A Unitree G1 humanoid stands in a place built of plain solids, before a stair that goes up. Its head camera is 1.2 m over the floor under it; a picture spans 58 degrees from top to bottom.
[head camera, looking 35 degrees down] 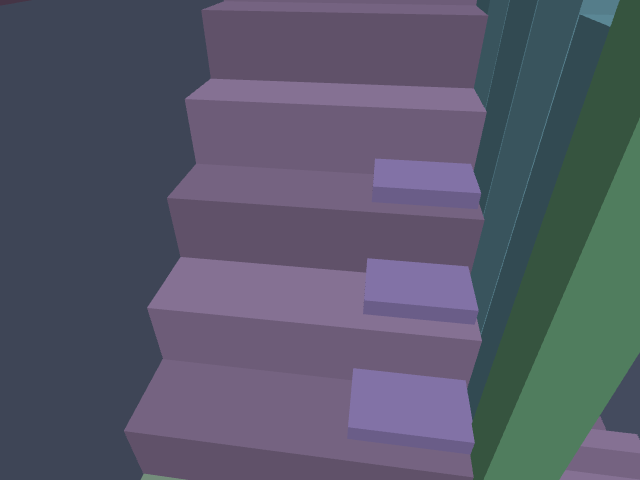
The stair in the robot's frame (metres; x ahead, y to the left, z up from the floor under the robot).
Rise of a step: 0.20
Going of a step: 0.22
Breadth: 0.85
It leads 8 degrees to the right of straight ahead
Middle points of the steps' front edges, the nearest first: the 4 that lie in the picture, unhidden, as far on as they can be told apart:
0.54 0.06 0.21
0.77 0.03 0.41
0.99 0.00 0.61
1.21 -0.03 0.82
